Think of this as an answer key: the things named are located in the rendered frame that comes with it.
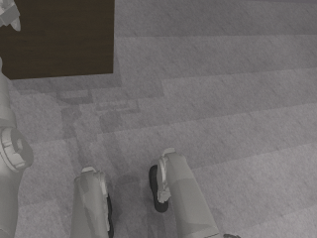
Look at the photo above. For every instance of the robot left upper arm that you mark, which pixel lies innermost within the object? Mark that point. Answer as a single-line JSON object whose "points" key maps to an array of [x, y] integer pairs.
{"points": [[15, 156]]}

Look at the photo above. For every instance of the cabinet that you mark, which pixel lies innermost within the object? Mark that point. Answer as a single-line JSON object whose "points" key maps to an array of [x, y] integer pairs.
{"points": [[59, 38]]}

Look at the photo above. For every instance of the robot right shin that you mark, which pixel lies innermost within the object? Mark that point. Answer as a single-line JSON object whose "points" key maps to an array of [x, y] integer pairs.
{"points": [[163, 193]]}

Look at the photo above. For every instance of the robot right foot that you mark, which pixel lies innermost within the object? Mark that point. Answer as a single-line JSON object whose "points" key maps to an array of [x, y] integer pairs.
{"points": [[159, 206]]}

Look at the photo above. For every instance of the robot left forearm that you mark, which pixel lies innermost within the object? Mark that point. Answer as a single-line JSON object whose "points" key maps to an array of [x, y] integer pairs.
{"points": [[7, 115]]}

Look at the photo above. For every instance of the left robot hand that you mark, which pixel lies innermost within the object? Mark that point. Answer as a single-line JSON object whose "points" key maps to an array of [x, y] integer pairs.
{"points": [[9, 14]]}

